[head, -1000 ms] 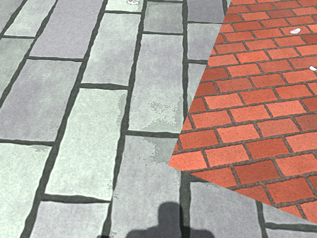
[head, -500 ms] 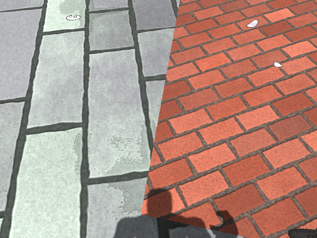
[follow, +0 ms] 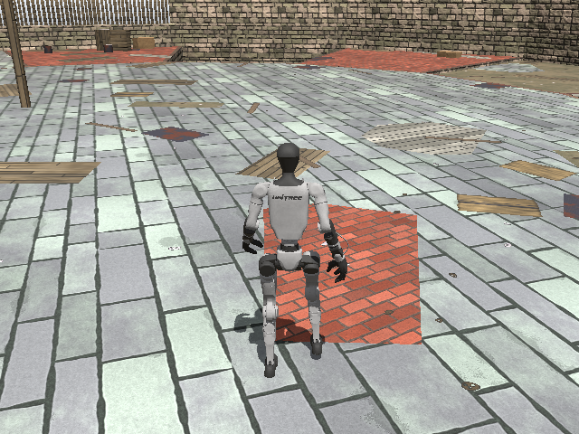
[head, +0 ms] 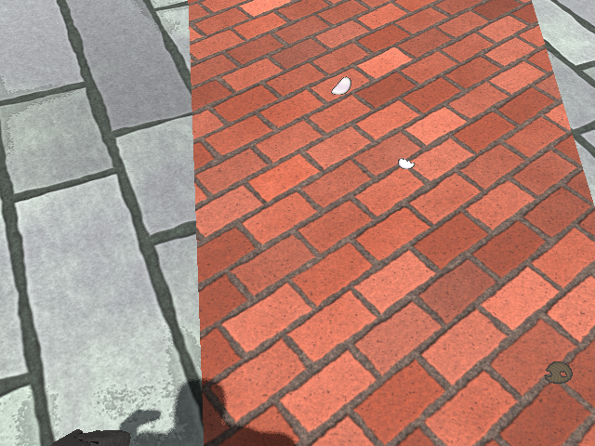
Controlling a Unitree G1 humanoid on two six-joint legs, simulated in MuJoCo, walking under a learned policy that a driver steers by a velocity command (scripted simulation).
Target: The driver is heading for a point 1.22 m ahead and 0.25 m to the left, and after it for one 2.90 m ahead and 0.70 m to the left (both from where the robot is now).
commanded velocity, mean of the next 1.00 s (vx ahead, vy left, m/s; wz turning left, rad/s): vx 0.50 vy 0.00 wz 0.35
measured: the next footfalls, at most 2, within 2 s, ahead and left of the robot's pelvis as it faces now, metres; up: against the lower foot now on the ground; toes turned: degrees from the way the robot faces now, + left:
right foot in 0.14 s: +0.23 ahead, -0.14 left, +0.00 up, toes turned +7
left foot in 0.64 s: +0.44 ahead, +0.19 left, +0.00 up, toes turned +24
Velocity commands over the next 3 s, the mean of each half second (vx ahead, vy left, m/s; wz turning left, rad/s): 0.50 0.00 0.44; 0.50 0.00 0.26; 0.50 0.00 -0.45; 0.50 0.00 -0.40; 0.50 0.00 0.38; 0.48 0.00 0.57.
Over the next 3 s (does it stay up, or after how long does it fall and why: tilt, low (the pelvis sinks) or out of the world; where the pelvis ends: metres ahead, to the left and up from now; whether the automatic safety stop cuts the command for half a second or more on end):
stays up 1.56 0.32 0.00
